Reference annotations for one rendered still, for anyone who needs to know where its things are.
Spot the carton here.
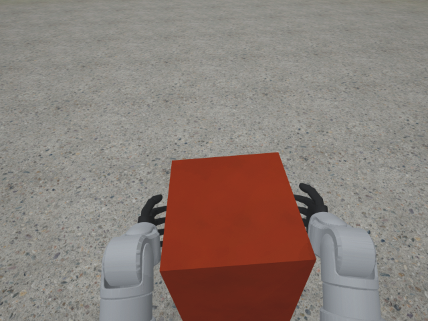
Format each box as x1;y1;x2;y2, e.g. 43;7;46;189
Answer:
159;152;316;321

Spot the robot right forearm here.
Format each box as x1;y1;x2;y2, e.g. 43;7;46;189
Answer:
308;212;386;321

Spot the robot left hand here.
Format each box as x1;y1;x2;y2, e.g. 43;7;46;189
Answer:
138;195;167;247

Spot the robot right hand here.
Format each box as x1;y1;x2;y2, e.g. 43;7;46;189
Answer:
294;183;328;233

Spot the robot left forearm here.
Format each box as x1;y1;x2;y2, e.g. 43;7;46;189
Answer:
99;222;161;321

